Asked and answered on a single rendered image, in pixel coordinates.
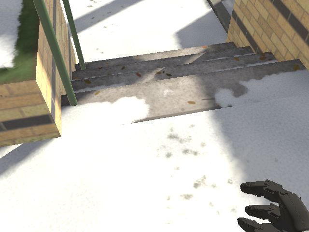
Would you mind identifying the right robot hand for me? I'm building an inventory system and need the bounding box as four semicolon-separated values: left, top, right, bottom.
238;179;309;232

